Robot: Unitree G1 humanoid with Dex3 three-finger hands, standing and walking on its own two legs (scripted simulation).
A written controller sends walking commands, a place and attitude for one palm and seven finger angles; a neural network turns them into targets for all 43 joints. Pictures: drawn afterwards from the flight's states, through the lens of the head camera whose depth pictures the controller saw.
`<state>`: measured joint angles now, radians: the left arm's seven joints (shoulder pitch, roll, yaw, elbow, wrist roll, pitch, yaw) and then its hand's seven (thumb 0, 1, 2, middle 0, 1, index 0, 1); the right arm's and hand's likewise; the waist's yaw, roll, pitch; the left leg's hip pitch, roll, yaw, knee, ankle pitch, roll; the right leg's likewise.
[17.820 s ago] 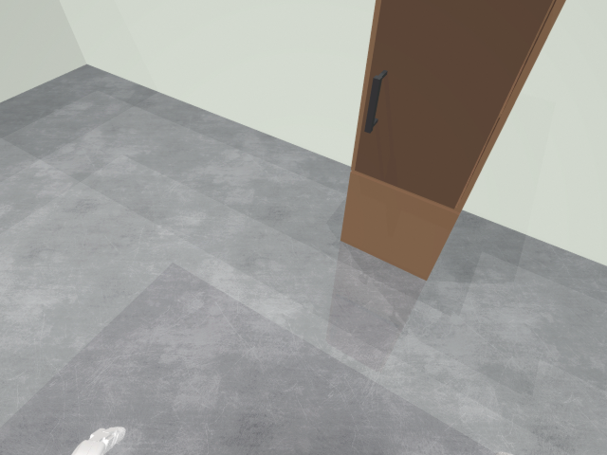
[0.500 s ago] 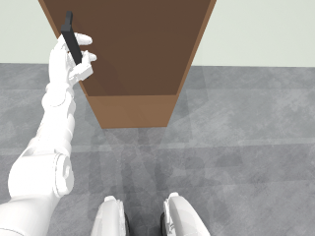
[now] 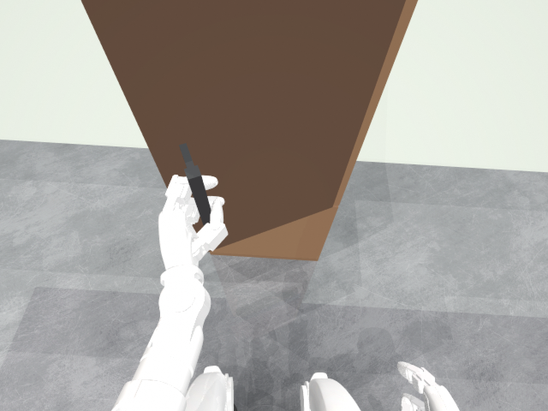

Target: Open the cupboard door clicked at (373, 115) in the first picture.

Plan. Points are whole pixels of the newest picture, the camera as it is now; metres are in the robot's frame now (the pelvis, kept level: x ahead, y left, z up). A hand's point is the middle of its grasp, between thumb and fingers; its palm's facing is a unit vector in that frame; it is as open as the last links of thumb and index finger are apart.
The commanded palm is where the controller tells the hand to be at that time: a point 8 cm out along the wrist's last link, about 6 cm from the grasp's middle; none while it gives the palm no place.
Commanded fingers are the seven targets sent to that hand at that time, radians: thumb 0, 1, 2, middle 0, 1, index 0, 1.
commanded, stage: pull the door open along its arc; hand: left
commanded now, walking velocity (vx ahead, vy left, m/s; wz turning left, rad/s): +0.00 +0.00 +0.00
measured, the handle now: (198, 193) +0.43 +0.12 +0.03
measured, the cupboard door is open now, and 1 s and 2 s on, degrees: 26 48 49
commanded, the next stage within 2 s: open thumb and fingers to let go in 0.52 s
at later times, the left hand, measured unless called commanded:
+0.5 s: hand (275, 282) +0.29 +0.00 +0.03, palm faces +0.22 -0.98 -0.04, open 5.9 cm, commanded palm +0.22 +0.04 +0.02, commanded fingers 0.00 0.90 0.90 -0.40 -1.35 -0.40 -1.35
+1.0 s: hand (269, 282) +0.29 +0.01 +0.02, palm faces +0.29 -0.96 -0.04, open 9.5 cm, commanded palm +0.25 +0.05 +0.02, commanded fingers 0.00 -0.50 0.30 -0.30 -1.20 -0.30 -1.20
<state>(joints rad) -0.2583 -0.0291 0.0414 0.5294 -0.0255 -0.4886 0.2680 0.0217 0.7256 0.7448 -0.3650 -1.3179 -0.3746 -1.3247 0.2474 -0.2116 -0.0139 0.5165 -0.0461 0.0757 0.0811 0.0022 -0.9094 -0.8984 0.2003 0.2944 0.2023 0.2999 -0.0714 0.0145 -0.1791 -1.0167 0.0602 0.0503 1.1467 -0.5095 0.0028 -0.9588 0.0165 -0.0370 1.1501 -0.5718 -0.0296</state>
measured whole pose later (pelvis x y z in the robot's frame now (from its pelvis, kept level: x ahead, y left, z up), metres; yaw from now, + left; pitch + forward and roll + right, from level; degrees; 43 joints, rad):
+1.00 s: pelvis -0.01 -0.05 -0.01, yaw +3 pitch +19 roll +3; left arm 0.05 -0.10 -0.24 0.29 0.09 -0.40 0.53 0.00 0.12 0.56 -0.34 -1.27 -0.40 -1.27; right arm 0.18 -0.19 -0.01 0.59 -0.07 -0.06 0.03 0.01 -0.91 -0.90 0.20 0.29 0.20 0.30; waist -0.02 0.04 -0.19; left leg -0.99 0.00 -0.07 1.14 -0.49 -0.05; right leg -0.94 0.02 -0.09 1.21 -0.60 -0.10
